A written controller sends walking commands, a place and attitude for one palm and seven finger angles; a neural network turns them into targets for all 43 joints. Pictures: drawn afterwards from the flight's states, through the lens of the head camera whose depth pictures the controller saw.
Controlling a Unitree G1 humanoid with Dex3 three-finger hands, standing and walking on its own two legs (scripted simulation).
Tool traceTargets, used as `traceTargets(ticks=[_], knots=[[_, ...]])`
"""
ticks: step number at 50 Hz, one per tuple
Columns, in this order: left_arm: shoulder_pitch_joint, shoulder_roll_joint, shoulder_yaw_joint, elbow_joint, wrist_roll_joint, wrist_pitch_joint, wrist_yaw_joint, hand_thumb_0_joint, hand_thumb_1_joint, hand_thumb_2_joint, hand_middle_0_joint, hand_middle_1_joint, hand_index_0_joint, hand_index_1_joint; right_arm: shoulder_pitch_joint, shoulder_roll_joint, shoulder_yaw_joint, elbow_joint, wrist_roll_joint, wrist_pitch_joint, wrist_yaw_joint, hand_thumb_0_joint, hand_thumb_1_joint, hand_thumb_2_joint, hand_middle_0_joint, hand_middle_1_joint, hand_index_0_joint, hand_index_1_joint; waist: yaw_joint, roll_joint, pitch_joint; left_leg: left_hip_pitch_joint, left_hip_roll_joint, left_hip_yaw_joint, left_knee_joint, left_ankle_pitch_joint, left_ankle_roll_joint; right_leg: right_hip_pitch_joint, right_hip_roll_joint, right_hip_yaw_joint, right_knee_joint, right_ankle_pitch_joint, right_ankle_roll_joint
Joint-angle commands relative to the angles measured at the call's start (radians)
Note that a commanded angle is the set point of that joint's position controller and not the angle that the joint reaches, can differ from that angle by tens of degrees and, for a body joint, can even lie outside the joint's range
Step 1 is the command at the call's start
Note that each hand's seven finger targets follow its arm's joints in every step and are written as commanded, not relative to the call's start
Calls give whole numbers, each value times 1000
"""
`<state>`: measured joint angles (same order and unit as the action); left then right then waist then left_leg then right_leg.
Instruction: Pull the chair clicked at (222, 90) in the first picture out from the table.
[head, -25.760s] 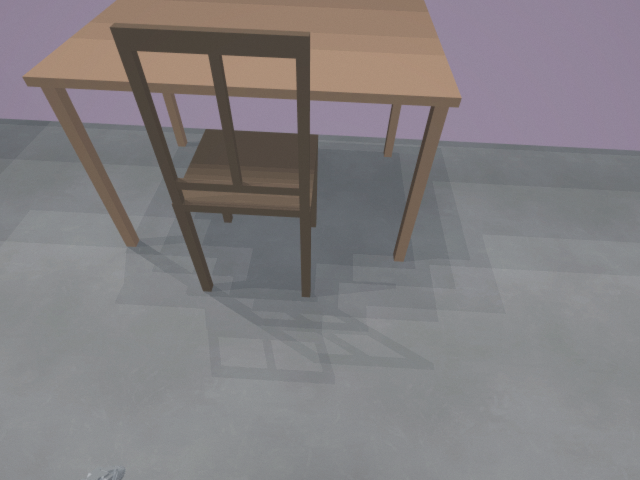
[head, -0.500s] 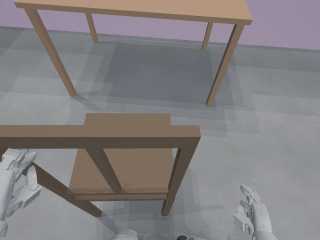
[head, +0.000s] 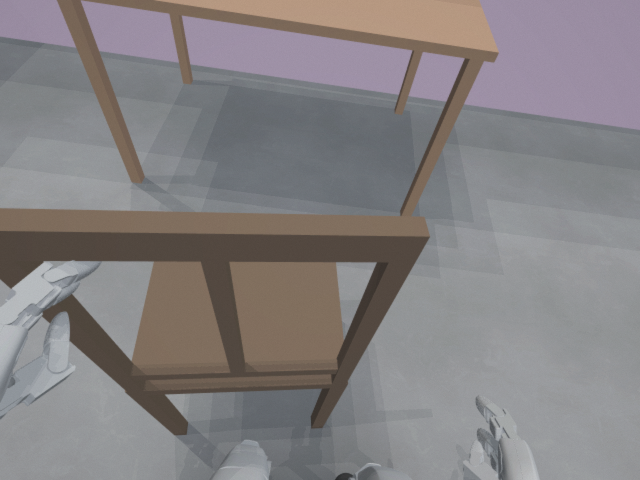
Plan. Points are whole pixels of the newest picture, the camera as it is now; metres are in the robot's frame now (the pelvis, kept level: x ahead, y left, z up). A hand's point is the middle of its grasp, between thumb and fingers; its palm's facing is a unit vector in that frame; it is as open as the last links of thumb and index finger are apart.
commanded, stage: step back with the hand held close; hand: left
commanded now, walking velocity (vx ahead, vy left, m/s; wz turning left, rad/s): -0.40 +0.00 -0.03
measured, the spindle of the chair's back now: (229, 325) +0.30 +0.14 -0.03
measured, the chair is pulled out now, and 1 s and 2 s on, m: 0.67 0.67 0.67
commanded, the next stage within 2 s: stop stepping back and stand still in 0.54 s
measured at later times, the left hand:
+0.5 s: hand out of the picture +0.17 +0.25 +0.21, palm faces +0.40 -0.77 -0.49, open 7.3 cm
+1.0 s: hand out of the picture +0.03 +0.25 +0.20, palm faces +0.41 -0.77 -0.48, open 7.4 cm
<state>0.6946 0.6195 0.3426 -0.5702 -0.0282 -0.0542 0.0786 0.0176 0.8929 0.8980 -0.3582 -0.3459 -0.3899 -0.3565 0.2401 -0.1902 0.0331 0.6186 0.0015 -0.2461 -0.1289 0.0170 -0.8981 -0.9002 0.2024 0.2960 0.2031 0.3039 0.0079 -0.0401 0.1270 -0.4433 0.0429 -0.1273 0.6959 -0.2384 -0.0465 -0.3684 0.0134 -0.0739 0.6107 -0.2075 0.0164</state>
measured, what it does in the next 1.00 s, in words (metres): walks backwards: right foot, then left foot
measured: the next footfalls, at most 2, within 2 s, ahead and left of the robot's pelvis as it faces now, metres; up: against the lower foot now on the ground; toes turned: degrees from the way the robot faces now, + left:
right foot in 0.44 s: -0.08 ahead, -0.14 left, +0.00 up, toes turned -3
left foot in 0.72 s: -0.06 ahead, +0.11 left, +0.00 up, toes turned -2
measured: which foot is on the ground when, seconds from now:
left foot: down 0.00-0.52, up 0.54-0.70, down 0.72-1.00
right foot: down 0.00-0.24, up 0.26-0.42, down 0.44-1.00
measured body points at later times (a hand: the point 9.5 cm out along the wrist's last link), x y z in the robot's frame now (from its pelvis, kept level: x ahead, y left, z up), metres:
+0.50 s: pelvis -0.06 -0.01 +0.00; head +0.00 +0.02 +0.45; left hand +0.14 +0.29 +0.23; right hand +0.14 -0.22 -0.07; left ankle +0.08 +0.14 -0.72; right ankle -0.12 -0.14 -0.72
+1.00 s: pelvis -0.16 -0.01 +0.02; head -0.18 +0.00 +0.47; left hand +0.01 +0.29 +0.22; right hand -0.03 -0.25 -0.07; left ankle -0.10 +0.11 -0.71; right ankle -0.13 -0.13 -0.72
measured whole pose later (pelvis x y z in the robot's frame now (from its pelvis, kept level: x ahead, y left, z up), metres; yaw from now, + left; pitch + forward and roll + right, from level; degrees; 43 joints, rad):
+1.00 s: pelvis -0.16 -0.01 +0.02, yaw -2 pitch -2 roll -2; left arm 0.58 0.45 0.44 -0.51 -0.03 -0.18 0.14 0.02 0.89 0.90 -0.22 -0.30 -0.22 -0.31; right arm 0.28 -0.19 0.01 0.64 0.02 -0.12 -0.07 0.02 -0.90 -0.90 0.20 0.30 0.20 0.30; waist 0.00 0.01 -0.03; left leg -0.33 0.04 -0.02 0.59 -0.33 0.01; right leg -0.26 0.00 -0.08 0.50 -0.26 -0.01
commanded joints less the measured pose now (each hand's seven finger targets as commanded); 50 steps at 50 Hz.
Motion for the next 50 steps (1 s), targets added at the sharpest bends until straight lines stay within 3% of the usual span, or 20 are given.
traceTargets(ticks=[1, 5, 7, 10, 12, 13, 15, 23, 25, 27, 28, 29, 33, 35, 36, 37, 39, 44, 46, 50], knots=[[-175, 181, 395, -499, -10, -253, 112, 0, 900, 900, -200, -300, -200, -300, -76, -158, -68, -146, -2, -74, -1, 0, -900, -900, 200, 300, 200, 300, 30, 331, -303, -292, 122, -93, -246, -199, 119, 434, -47, 112, 69, 230, -10], [-172, 190, 359, -521, -48, -245, 116, 0, 900, 900, -200, -300, -200, -300, -66, -135, -70, -121, -2, -70, 12, 0, -900, -900, 200, 300, 200, 300, 18, 104, -390, 29, -33, 35, 62, -180, 29, 144, -278, 329, -193, 205, -121], [-164, 188, 344, -511, -57, -236, 130, 0, 900, 900, -200, -300, -200, -300, -88, -133, -65, -96, -1, -49, 15, 0, -900, -900, 200, 300, 200, 300, 8, 75, -386, 154, -39, 39, 139, -147, 24, 13, -340, 340, -239, 160, -161], [-160, 180, 360, -505, -48, -246, 138, 0, 900, 900, -200, -300, -200, -300, -123, -152, -66, -99, -8, -37, -1, 0, -900, -900, 200, 300, 200, 300, 15, 174, -350, 80, 72, -93, -175, -4, 69, 74, -142, 149, -76, 54, -55], [-178, 151, 390, -449, -22, -263, 126, 0, 900, 900, -200, -300, -200, -300, -139, -181, -85, -122, -1, -49, -7, 0, -900, -900, 200, 300, 200, 300, 6, 443, -295, -277, 226, -198, -431, -358, 142, 333, 3, 61, 189, -163, 2], [-210, 126, 394, -404, -13, -267, 121, 0, 900, 900, -200, -300, -200, -300, -111, -168, -84, -112, -14, -54, -7, 0, -900, -900, 200, 300, 200, 300, 1, 465, -275, -366, 260, -237, -476, -401, 167, 367, 20, 52, 302, -171, 4], [-216, 90, 349, -390, -23, -258, 97, 0, 900, 900, -200, -300, -200, -300, -85, -168, -92, -101, -20, -53, 8, 0, -900, -900, 200, 300, 200, 300, 12, 332, -263, -187, 238, -199, -355, -62, 171, 238, 16, 66, 242, -191, -8], [-212, -10, 245, -199, -33, -271, 43, 0, 900, 900, -200, -300, -200, -300, -112, -173, -88, -63, -19, -33, 66, 0, -900, -900, 200, 300, 200, 300, 26, 341, -359, 362, 198, -108, -145, 636, 143, 118, -5, 69, -230, -24, -19], [-201, -24, 214, -155, -35, -253, 17, 0, 900, 900, -200, -300, -200, -300, -122, -187, -117, -87, 4, 4, 75, 0, -900, -900, 200, 300, 200, 300, 32, 118, -388, 357, 124, -13, -9, 488, 82, 130, -42, 68, -283, 169, -29], [-131, 8, 243, -49, -41, -234, 20, 0, 900, 900, -200, -300, -200, -300, -143, -146, -122, -111, 38, 46, 69, 0, -900, -900, 200, 300, 200, 300, 13, -217, -307, 197, -66, 109, 270, -69, 20, 23, -287, 240, -322, 460, -136], [-137, 0, 224, -24, -46, -222, 26, 0, 900, 900, -200, -300, -200, -300, -202, -128, -112, -141, 44, 67, 69, 0, -900, -900, 200, 300, 200, 300, 20, -247, -217, 37, -90, 71, 471, -221, 20, -7, -396, 357, -327, 487, -216], [-137, 11, 257, -15, -35, -207, 38, 0, 900, 900, -200, -300, -200, -300, -228, -93, -96, -136, 24, 83, 64, 0, -900, -900, 200, 300, 200, 300, 9, -188, -170, -75, -66, 38, 538, -278, 16, 30, -399, 324, -289, 582, -235], [-148, -29, 245, -15, -20, -201, 71, 0, 900, 900, -200, -300, -200, -300, -214, -69, -31, -155, 17, 115, 28, 0, -900, -900, 200, 300, 200, 300, -20, -134, -192, -47, -34, 116, -110, -161, 36, 290, -235, 124, -64, 839, -98], [-91, -12, 235, -159, -25, -201, 83, 0, 900, 900, -200, -300, -200, -300, -153, -111, -73, -171, 17, 116, 25, 0, -900, -900, 200, 300, 200, 300, -23, -18, -308, 220, 12, 134, -392, 340, 64, 302, -142, 81, 43, 636, -26], [-91, -5, 231, -256, -25, -207, 85, 0, 900, 900, -200, -300, -200, -300, -140, -136, -92, -181, 21, 105, 38, 0, -900, -900, 200, 300, 200, 300, -5, 98, -364, 386, 140, 35, -346, 642, 110, 170, -103, 86, 54, 252, -1], [-56, 3, 224, -284, -24, -211, 84, 0, 900, 900, -200, -300, -200, -300, -118, -153, -111, -183, 39, 97, 52, 0, -900, -900, 200, 300, 200, 300, -1, 195, -392, 497, 221, -1, -316, 683, 134, 63, -92, 93, 79, -129, -8], [-71, 42, 259, -365, -11, -202, 94, 0, 900, 900, -200, -300, -200, -300, -127, -118, -84, -175, -7, 67, 58, 0, -900, -900, 200, 300, 200, 300, -7, 418, -343, 356, 225, -83, -319, 673, 159, 64, -74, 61, 78, -243, 0], [-105, 3, 243, -185, -25, -176, 91, 0, 900, 900, -200, -300, -200, -300, -91, -148, -79, -135, 27, 56, 51, 0, -900, -900, 200, 300, 200, 300, -20, 208, -213, 51, 114, 1, -335, -140, 99, 279, -59, 39, -193, -62, -3], [-138, -31, 225, -72, -16, -157, 85, 0, 900, 900, -200, -300, -200, -300, -84, -152, -84, -140, 30, 73, 45, 0, -900, -900, 200, 300, 200, 300, -23, 177, -130, -57, 60, 42, -348, -422, 80, 196, -47, 63, -202, -256, -23], [-247, -43, 169, -34, -4, -145, 87, 0, 900, 900, -200, -300, -200, -300, -67, -142, -78, -128, 12, 97, 37, 0, -900, -900, 200, 300, 200, 300, -36, -33, -98, 73, -48, 107, -63, -326, 71, -59, -153, 238, -388, -489, -104]])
